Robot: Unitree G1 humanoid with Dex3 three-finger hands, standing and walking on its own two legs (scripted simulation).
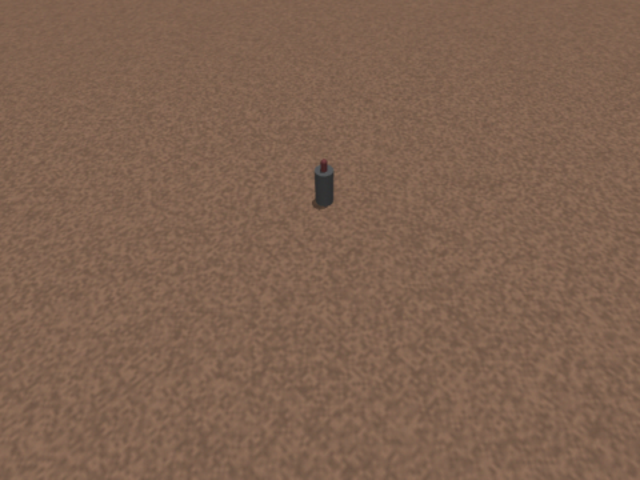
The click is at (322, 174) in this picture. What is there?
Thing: necked bottle
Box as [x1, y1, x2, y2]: [314, 159, 333, 205]
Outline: 322,159 321,164 318,165 314,170 316,202 320,205 328,205 332,202 333,169 331,166 326,164 325,159
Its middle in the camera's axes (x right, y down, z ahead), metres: +0.02 -0.28 +1.72
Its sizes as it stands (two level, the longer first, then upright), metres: 0.082 0.082 0.231
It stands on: the floor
